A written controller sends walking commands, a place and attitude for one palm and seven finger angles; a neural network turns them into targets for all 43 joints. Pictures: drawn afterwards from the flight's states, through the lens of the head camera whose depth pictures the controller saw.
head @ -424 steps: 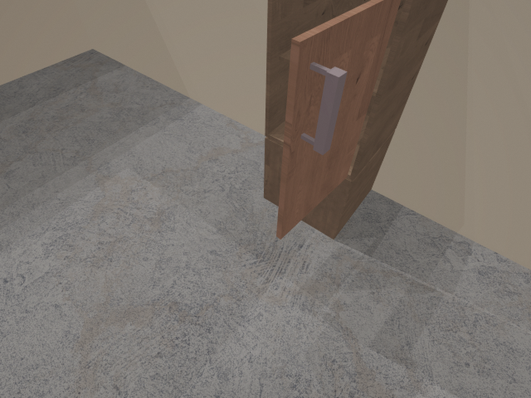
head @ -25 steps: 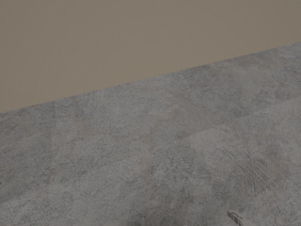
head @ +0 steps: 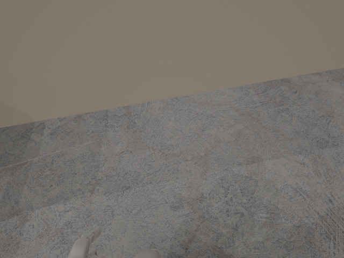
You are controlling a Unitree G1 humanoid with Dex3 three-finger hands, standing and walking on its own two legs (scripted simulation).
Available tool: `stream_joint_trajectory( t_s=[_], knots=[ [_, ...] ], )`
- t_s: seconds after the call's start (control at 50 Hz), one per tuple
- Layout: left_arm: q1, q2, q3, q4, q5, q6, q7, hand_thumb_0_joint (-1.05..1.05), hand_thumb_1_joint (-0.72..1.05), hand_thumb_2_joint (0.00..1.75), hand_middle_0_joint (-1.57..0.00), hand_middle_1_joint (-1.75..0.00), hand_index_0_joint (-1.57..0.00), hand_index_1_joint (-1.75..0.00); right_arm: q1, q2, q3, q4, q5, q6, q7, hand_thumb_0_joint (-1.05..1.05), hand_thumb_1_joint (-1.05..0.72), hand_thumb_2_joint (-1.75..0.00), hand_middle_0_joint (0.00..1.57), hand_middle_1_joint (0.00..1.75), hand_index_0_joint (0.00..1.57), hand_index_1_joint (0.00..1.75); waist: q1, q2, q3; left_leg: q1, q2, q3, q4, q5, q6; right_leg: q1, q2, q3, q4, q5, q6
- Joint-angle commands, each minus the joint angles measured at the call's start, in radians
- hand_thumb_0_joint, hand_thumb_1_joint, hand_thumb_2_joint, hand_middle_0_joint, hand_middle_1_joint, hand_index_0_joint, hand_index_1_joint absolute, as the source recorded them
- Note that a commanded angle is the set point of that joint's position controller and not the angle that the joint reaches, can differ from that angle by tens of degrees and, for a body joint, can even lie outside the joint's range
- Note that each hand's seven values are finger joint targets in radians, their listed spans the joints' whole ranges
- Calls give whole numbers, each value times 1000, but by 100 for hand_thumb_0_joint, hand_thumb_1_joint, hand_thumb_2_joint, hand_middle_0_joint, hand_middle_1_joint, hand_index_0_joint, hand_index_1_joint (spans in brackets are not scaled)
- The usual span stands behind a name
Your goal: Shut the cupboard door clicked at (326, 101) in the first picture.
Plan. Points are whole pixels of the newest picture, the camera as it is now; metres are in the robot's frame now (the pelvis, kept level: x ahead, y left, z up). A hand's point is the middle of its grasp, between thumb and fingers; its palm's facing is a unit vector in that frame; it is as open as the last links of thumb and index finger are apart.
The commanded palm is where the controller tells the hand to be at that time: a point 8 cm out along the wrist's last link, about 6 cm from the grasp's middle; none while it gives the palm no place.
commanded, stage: walk to a spot facing it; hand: left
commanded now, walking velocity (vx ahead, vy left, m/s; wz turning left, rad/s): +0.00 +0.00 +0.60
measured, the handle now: out of the picture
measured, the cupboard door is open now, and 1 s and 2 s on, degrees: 85 85 85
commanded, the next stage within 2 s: none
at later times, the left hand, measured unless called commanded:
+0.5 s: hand out of the picture -0.05 +0.25 -0.19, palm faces +0.36 -0.90 -0.24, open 7.4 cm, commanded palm none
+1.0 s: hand (68, 236) +0.19 +0.29 -0.14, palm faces +0.45 -0.87 -0.22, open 7.4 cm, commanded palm none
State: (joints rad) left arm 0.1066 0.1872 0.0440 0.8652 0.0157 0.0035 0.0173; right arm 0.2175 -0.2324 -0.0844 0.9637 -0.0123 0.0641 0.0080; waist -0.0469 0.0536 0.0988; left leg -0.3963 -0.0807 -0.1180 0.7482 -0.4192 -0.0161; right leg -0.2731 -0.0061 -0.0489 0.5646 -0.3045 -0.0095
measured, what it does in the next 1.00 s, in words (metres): walks ahead, turning left: left foot, then right foot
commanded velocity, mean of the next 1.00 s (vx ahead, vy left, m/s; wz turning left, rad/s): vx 0.21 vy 0.00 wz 0.56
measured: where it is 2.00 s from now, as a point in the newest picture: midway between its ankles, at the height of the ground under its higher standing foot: (124, 204)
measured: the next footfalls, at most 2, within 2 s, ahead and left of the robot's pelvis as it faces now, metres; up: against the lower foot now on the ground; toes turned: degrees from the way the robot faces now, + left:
left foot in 0.42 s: +0.02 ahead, +0.13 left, +0.00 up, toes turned +23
right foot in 1.00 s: +0.28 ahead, +0.01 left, +0.00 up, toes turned +28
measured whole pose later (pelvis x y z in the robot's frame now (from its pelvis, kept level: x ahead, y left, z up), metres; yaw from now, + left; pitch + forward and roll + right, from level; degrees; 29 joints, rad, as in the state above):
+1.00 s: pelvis +0.14 +0.05 +0.00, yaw +32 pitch +2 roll +1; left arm 0.06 0.20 0.06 0.87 0.02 -0.03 -0.04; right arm 0.41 -0.19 -0.05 1.05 -0.02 -0.02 0.00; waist -0.08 0.01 0.05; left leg -0.13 -0.06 -0.14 0.49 -0.40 0.02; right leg -0.40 -0.03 -0.05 0.55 -0.20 0.04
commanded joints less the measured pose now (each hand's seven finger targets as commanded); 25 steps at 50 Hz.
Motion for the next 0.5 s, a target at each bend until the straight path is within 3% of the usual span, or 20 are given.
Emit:
stream_joint_trajectory(
  t_s=[0.0, 0.02, 0.06, 0.18, 0.28, 0.32, 0.34, 0.36, 0.38, 0.4, 0.42, 0.44, 0.46, 0.48],
  knots=[
    [23, 169, 41, -67, 0, -17, 29, 0, 90, 90, -20, -30, -20, -30, -1, -111, -43, -68, -7, -8, 6, 0, -90, -90, 20, 30, 20, 30, 19, -257, -99, -193, 79, 31, 486, -58, -42, 139, -366, 244, -274, 305, -109],
    [6, 151, 32, -68, -3, -18, 25, 0, 90, 90, -20, -30, -20, -30, -4, -100, -35, -59, -8, -5, 12, 0, -90, -90, 20, 30, 20, 30, 7, -225, -83, -197, 93, 56, 509, 1, -53, 143, -319, 143, -251, 374, -88],
    [49, 145, 30, -57, -3, -27, 22, 0, 90, 90, -20, -30, -20, -30, -28, -79, -26, -59, -6, -3, 19, 0, -90, -90, 20, 30, 20, 30, 18, -217, -90, -204, 100, 86, 482, 38, -65, 178, -295, 58, -222, 511, -67],
    [174, 180, 42, -14, 5, -28, 22, 0, 90, 90, -20, -30, -20, -30, -128, -63, -10, -71, -4, 1, 23, 0, -90, -90, 20, 30, 20, 30, 73, -233, -112, -192, 112, 145, 290, -6, -74, 299, -335, -6, -186, 632, -79],
    [191, 217, 58, -4, 16, -20, 17, 0, 90, 90, -20, -30, -20, -30, -189, -52, 2, -94, 2, -11, 28, 0, -90, -90, 20, 30, 20, 30, 92, -270, -101, -81, 102, 215, 61, -40, -50, 262, -368, -49, -135, 645, -92],
    [187, 234, 65, 3, 18, -17, 15, 0, 90, 90, -20, -30, -20, -30, -167, -57, 2, -98, 5, -20, 27, 0, -90, -90, 20, 30, 20, 30, 80, -276, -118, -4, 86, 237, -45, -15, -36, 242, -379, -64, -89, 637, -82],
    [181, 239, 67, 2, 16, -16, 11, 0, 90, 90, -20, -30, -20, -30, -147, -64, 0, -95, 3, -23, 26, 0, -90, -90, 20, 30, 20, 30, 65, -270, -127, 59, 74, 250, -111, 36, -28, 210, -371, -84, -53, 623, -63],
    [168, 241, 69, 3, 9, -17, 6, 0, 90, 90, -20, -30, -20, -30, -102, -81, -5, -88, -1, -29, 24, 0, -90, -90, 20, 30, 20, 30, 34, -237, -150, 161, 60, 265, -207, 113, -17, 168, -358, -121, 12, 579, -32],
    [152, 228, 66, -2, 0, -16, 0, 0, 90, 90, -20, -30, -20, -30, -22, -126, -15, -70, -5, -39, 22, 0, -90, -90, 20, 30, 20, 30, -15, -149, -204, 336, 95, 214, -315, 218, 10, 60, -336, -152, 158, 457, 10],
    [127, 162, 52, -38, -5, -14, -12, 0, 90, 90, -20, -30, -20, -30, 57, -245, -46, -61, -15, -48, 17, 0, -90, -90, 20, 30, 20, 30, -63, 165, -246, 509, 344, -138, -372, 338, 121, -222, -185, -186, 415, -107, 78],
    [32, 129, 36, -94, 1, -5, -12, 0, 90, 90, -20, -30, -20, -30, 130, -317, -59, -45, -15, -45, 5, 0, -90, -90, 20, 30, 20, 30, -100, 246, -238, 511, 494, -364, -410, 482, 240, -398, -111, -85, 573, -390, 92],
    [-3, 150, 40, -109, 9, 1, -12, 0, 90, 90, -20, -30, -20, -30, 125, -300, -52, -38, -14, -44, 0, 0, -90, -90, 20, 30, 20, 30, -80, 125, -182, 458, 516, -313, -429, 341, 267, -437, -146, 5, 615, -342, 73],
    [-30, 150, 44, -87, 13, 3, -10, 0, 90, 90, -20, -30, -20, -30, 81, -257, -39, -57, -14, -51, -7, 0, -90, -90, 20, 30, 20, 30, -70, 147, -137, 349, 442, -295, -477, 163, 228, -419, -157, 27, 620, -250, 74],
    [-14, 149, 50, -65, 13, 4, -20, 0, 90, 90, -20, -30, -20, -30, 14, -234, -32, -82, -15, -56, -14, 0, -90, -90, 20, 30, 20, 30, -30, 151, -77, 262, 388, -275, -507, 33, 203, -407, -152, 48, 639, -170, 77]
  ],
)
